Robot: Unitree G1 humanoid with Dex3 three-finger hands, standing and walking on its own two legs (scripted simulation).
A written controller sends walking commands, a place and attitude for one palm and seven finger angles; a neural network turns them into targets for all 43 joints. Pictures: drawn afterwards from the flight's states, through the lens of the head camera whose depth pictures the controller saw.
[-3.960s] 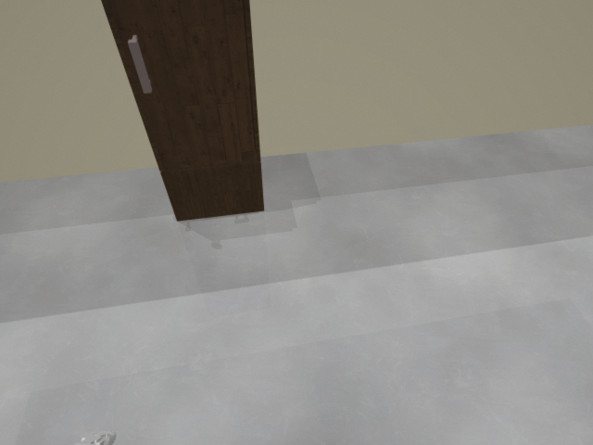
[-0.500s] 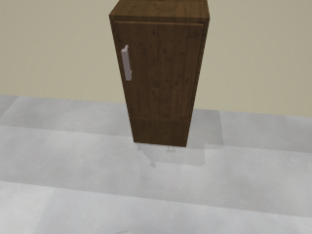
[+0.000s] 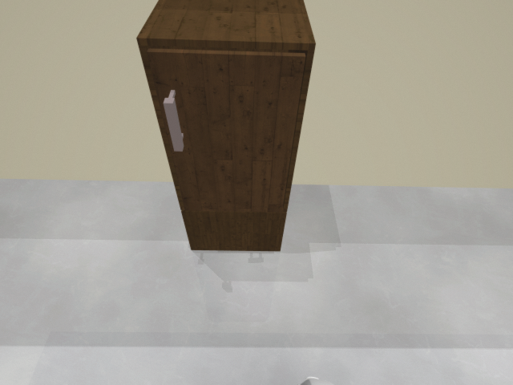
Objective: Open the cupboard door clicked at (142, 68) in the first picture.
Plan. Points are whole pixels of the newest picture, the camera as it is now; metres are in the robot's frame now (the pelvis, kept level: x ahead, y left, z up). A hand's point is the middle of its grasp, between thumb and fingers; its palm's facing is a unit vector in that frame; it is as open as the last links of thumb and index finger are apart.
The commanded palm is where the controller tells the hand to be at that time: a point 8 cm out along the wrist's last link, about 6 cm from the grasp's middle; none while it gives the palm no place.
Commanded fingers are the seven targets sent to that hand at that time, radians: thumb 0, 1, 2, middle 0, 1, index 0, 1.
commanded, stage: take the last steps up to it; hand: left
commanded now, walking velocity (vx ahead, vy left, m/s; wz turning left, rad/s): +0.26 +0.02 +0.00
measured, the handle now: (175, 121) +0.73 +0.23 -0.03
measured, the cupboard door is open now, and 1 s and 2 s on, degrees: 0 0 0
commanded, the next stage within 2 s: come to a stop and stand still in 0.32 s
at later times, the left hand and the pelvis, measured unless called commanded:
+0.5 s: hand out of the picture +0.12 +0.17 -0.19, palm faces +0.12 -0.98 -0.14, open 7.4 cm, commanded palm none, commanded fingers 0.00 0.90 0.90 -0.20 -0.30 -0.20 -0.30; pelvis +0.16 +0.00 -0.01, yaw +2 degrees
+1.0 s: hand (169, 351) +0.22 +0.17 -0.17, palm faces +0.03 -0.96 -0.29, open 7.4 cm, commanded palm none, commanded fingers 0.00 0.90 0.90 -0.20 -0.30 -0.20 -0.30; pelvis +0.15 -0.04 -0.02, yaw +0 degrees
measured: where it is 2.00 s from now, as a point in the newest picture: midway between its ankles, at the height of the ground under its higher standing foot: outside the picture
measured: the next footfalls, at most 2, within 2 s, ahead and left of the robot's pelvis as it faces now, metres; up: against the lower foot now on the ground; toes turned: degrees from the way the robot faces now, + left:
right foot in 0.10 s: +0.15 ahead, -0.13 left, +0.00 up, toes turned -8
left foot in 0.50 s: +0.26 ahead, +0.11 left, +0.00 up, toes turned +9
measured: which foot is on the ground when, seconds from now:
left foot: down 0.00-0.10, up 0.12-0.48, down 0.50-0.98, up 1.00-1.00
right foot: up 0.00-0.08, down 0.10-0.52, up 0.54-0.96, down 0.98-1.00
